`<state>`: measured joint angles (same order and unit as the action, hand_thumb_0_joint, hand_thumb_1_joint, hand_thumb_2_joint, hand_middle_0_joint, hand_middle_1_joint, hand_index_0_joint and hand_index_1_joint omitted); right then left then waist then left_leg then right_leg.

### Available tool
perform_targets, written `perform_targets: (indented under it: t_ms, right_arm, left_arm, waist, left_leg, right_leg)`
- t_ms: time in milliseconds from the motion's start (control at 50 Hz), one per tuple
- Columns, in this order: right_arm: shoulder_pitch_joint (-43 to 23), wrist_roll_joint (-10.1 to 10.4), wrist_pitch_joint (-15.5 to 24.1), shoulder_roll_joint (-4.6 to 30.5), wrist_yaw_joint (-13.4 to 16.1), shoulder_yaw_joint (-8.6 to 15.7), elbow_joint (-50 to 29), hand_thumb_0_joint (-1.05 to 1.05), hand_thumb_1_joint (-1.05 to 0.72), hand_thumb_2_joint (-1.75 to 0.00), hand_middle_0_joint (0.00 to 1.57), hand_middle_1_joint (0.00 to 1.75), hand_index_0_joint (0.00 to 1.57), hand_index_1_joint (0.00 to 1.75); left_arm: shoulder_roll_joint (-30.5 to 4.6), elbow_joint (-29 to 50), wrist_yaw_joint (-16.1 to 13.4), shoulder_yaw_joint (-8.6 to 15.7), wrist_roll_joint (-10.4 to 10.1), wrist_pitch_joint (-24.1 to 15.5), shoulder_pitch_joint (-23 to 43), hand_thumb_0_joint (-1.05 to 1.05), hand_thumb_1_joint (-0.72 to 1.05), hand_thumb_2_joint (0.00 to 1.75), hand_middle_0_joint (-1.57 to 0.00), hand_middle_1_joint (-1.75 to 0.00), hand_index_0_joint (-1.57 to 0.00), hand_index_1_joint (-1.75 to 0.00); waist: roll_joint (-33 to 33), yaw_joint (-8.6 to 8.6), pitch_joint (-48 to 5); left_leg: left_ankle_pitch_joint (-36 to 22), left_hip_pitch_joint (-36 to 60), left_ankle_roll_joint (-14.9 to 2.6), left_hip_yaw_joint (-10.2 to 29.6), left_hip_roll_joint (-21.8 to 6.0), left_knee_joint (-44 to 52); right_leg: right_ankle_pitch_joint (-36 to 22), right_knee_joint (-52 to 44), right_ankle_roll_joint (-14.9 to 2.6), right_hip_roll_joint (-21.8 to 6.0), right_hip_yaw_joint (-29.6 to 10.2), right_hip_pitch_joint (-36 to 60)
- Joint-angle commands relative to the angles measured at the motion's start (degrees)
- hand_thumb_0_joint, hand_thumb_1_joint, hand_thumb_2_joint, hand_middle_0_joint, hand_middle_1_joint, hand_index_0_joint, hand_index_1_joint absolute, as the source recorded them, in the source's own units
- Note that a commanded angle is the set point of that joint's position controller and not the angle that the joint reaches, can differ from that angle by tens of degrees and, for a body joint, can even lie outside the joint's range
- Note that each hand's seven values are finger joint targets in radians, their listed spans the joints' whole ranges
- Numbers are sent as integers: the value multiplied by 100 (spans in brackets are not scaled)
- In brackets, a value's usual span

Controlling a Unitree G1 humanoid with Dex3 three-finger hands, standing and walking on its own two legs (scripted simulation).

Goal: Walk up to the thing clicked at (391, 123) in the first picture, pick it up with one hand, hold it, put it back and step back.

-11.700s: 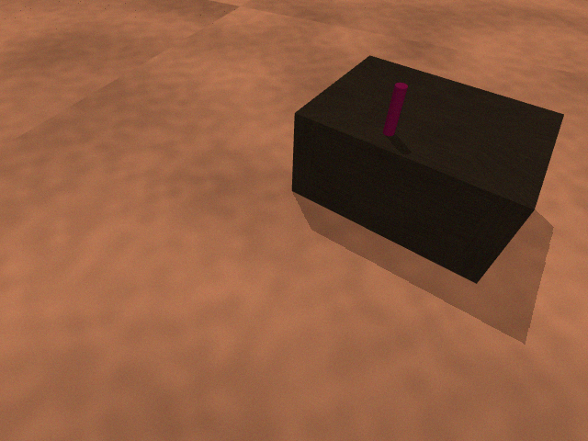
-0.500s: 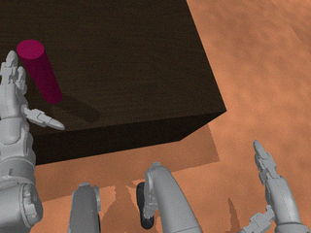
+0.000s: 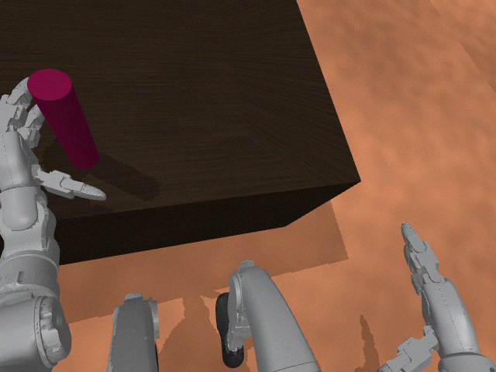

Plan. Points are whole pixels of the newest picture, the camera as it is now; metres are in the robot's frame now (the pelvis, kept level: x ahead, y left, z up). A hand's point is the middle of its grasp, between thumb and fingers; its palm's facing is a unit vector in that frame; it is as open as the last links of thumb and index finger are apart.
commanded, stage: close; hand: left
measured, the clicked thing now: (71, 128) +0.51 +0.17 -0.03
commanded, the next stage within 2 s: settle in 0.54 s
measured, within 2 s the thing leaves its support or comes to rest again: leaves its support in 0.84 s
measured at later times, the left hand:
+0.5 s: hand (70, 137) +0.50 +0.17 -0.04, palm faces +0.11 -0.99 -0.02, open 11.5 cm
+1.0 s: hand (76, 124) +0.50 +0.16 -0.01, palm faces +0.09 -1.00 -0.03, open 6.1 cm
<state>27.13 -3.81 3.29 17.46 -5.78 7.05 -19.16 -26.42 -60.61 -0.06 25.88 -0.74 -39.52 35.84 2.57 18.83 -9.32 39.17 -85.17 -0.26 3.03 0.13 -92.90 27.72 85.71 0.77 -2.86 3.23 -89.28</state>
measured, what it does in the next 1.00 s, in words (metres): stands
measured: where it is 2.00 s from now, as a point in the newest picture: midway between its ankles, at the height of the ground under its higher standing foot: (190, 366)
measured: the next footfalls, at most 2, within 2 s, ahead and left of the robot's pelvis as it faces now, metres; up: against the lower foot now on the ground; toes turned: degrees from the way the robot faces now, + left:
none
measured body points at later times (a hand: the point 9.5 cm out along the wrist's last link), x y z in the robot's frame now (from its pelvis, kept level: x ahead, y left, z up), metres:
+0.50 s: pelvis -0.01 +0.00 +0.00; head +0.18 +0.07 +0.40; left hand +0.49 +0.23 -0.04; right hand +0.17 -0.26 +0.09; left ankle +0.02 +0.11 -0.54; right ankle +0.10 -0.14 -0.54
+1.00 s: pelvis +0.00 +0.00 +0.01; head +0.17 +0.06 +0.42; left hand +0.49 +0.21 -0.01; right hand +0.16 -0.26 +0.11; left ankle +0.02 +0.11 -0.54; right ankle +0.10 -0.14 -0.54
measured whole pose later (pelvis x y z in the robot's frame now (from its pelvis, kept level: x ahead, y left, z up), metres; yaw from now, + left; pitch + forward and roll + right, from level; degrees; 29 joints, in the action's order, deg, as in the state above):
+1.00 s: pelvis +0.00 +0.00 +0.01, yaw +0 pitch +30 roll -4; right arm 27.6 -3.0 2.8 17.5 -5.5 5.8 -21.6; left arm -27.9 -62.5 0.0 23.4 0.9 -34.8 40.7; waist 2.4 20.6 -9.3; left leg 37.5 -82.0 0.1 3.5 -0.1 -89.6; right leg 26.1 82.2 0.5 -2.5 3.7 -85.7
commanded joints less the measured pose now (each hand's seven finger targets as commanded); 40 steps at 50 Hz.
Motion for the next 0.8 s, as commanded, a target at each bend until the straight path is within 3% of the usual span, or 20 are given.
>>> perform_targets:
  t_ms: [0, 40, 100, 140, 200, 260, 280, 320, 360, 420, 460, 480, 500, 560, 600, 640, 680, 740, 760, 780]
  right_arm:
    - [518, 109, 282, 965, 178, 775, -853, 0, 50, -5, 5, 5, 5, 5]
    - [382, 144, 315, 1000, 173, 731, -1130, 0, 51, -5, 5, 5, 5, 5]
    - [582, 175, 291, 1086, 152, 842, -1142, 0, 52, -4, 5, 5, 5, 5]
    - [643, 182, 257, 1102, 146, 892, -1083, 0, 52, -5, 5, 5, 5, 5]
    - [545, 176, 233, 1094, 172, 910, -974, 0, 51, -5, 5, 5, 5, 5]
    - [384, 151, 257, 884, 154, 678, -1053, 0, 51, -5, 5, 5, 5, 5]
    - [415, 143, 264, 943, 169, 724, -1012, 0, 51, -5, 5, 5, 5, 5]
    - [224, 124, 278, 1025, 176, 675, -1233, 0, 51, -5, 5, 5, 5, 5]
    - [332, 110, 242, 1056, 179, 732, -1116, 0, 51, -5, 5, 5, 5, 5]
    - [441, 126, 215, 1148, 164, 877, -1247, 0, 51, -5, 5, 5, 5, 5]
    - [441, 142, 203, 1129, 168, 887, -1171, 0, 51, -5, 5, 5, 5, 5]
    - [354, 142, 218, 1128, 170, 875, -1250, 0, 51, -5, 5, 5, 5, 5]
    - [554, 136, 209, 1046, 168, 789, -988, 0, 52, -5, 5, 5, 5, 5]
    - [192, 155, 297, 997, 167, 595, -1445, 0, 51, -5, 5, 5, 5, 5]
    - [317, 147, 283, 1126, 183, 727, -1201, 0, 52, -5, 5, 5, 5, 5]
    - [302, 133, 324, 1133, 166, 746, -1334, 0, 53, -5, 5, 5, 5, 5]
    - [325, 126, 299, 1273, 176, 956, -1372, 0, 52, -5, 5, 5, 5, 5]
    - [552, 129, 235, 1242, 170, 1018, -1383, 0, 53, -5, 5, 5, 5, 5]
    - [470, 138, 249, 1096, 154, 853, -1485, 0, 53, -5, 5, 5, 5, 5]
    - [557, 144, 244, 1013, 149, 752, -1399, 0, 53, -5, 5, 5, 5, 5]
  left_arm:
    - [-579, 598, 230, -322, 5, -317, 1663, 0, -57, 19, -52, -37, -53, -37]
    - [-462, 385, 284, -374, -44, -288, 1500, 0, -58, 21, -54, -40, -55, -39]
    - [-841, 654, 201, -27, -154, -311, 1577, 0, -57, 21, -54, -41, -55, -40]
    - [-1054, 1087, 115, 10, -152, -357, 2015, 0, -54, 24, -56, -43, -57, -42]
    - [-1269, 1228, 16, 147, -103, -398, 2119, 0, -48, 34, -64, -52, -65, -52]
    - [-795, 1039, 69, -264, -20, -420, 2355, 0, -41, 44, -73, -61, -73, -62]
    - [-1050, 889, 55, -96, 28, -418, 2218, 0, -40, 46, -75, -63, -75, -64]
    - [-1012, 404, 92, -177, 81, -377, 2044, 0, -37, 49, -80, -67, -80, -67]
    - [-1330, 635, 103, -59, 93, -367, 2289, 0, -34, 53, -83, -71, -83, -71]
    - [-1457, 781, 88, 111, -3, -278, 2414, 0, -27, 62, -93, -82, -94, -82]
    - [-1294, 537, 90, 81, -22, -192, 2364, 0, -21, 68, -100, -89, -101, -89]
    - [-1105, 421, 106, -55, -10, -163, 2385, 0, -17, 72, -103, -92, -104, -92]
    - [-1087, 344, 122, -108, 13, -155, 2355, 0, -12, 74, -106, -94, -106, -94]
    - [-957, 187, 179, -244, 66, -189, 2434, 0, -2, 81, -116, -103, -117, -103]
    - [-1173, -4, 137, -38, 22, -212, 2266, 0, 3, 87, -123, -112, -125, -111]
    - [-1092, 226, 70, -46, -40, -299, 2543, 0, 14, 99, -121, -118, -121, -119]
    - [-1371, 458, 4, 76, 37, -333, 2534, 0, 30, 108, -126, -121, -125, -123]
    - [-1540, 863, -23, 79, 180, -307, 2582, 0, 42, 121, -131, -130, -131, -132]
    - [-1247, 809, 5, -120, 167, -262, 2630, 0, 45, 126, -133, -134, -132, -136]
    - [-1241, 1030, 14, -116, 110, -245, 2822, 0, 49, 131, -135, -137, -134, -140]
  waist:
    - [-1494, 65, -2946]
    - [-1237, 87, -2778]
    - [-1342, -19, -3079]
    - [-1555, -14, -3310]
    - [-1779, -89, -3234]
    - [-1748, 57, -2921]
    - [-1712, 26, -2872]
    - [-1607, 41, -2795]
    - [-1911, 17, -3009]
    - [-1901, 6, -3419]
    - [-1804, 47, -3239]
    - [-1757, 146, -3067]
    - [-1877, 185, -2947]
    - [-1523, 197, -2913]
    - [-1488, 134, -2825]
    - [-1591, 194, -3039]
    - [-1754, 134, -3337]
    - [-1963, 107, -3852]
    - [-1924, 141, -3718]
    - [-2009, 120, -3699]
  left_leg:
    - [-1856, 1764, 73, 33, 95, 1387]
    - [-1687, 1527, 52, 45, 109, 1448]
    - [-1754, 1718, 53, 20, 140, 1424]
    - [-1838, 1912, 64, 30, 139, 1431]
    - [-1945, 2165, 124, 108, 113, 1523]
    - [-1841, 2035, 115, 92, 106, 1475]
    - [-1721, 1915, 99, 67, 114, 1459]
    - [-1694, 1760, 95, 59, 108, 1447]
    - [-1855, 1975, 111, 52, 93, 1424]
    - [-1853, 2059, 104, 36, 125, 1462]
    - [-1687, 1951, 97, 47, 125, 1514]
    - [-1608, 1903, 105, 72, 101, 1535]
    - [-1727, 1940, 116, 77, 81, 1528]
    - [-1693, 1723, 107, 120, 80, 1508]
    - [-1721, 1638, 97, 121, 83, 1472]
    - [-1824, 1726, 83, 114, 91, 1409]
    - [-2008, 1952, 109, 114, 91, 1436]
    - [-2228, 2240, 101, 24, 116, 1397]
    - [-2194, 2199, 101, 8, 127, 1404]
    - [-2088, 2263, 108, -4, 129, 1451]
  right_leg:
    - [-1236, -759, -292, 312, -78, 2239]
    - [-1169, -807, -270, 301, -44, 2384]
    - [-1202, -783, -270, 288, -66, 2505]
    - [-1223, -735, -282, 299, -59, 2501]
    - [-1213, -689, -310, 308, -35, 2336]
    - [-1132, -725, -309, 318, -43, 2096]
    - [-1076, -736, -297, 313, -60, 2127]
    - [-1080, -749, -291, 309, -71, 2169]
    - [-1156, -710, -302, 303, -73, 2116]
    - [-1200, -758, -291, 302, -90, 2519]
    - [-1070, -798, -282, 307, -80, 2436]
    - [-1002, -817, -286, 316, -53, 2301]
    - [-1066, -807, -294, 324, -33, 2167]
    - [-1064, -797, -287, 325, -7, 2192]
    - [-1077, -740, -285, 332, 2, 2151]
    - [-1185, -734, -285, 329, -13, 2199]
    - [-1304, -716, -295, 331, -14, 2370]
    - [-1555, -751, -295, 312, -104, 2742]
    - [-1557, -774, -282, 306, -113, 2740]
    - [-1466, -816, -282, 308, -115, 2689]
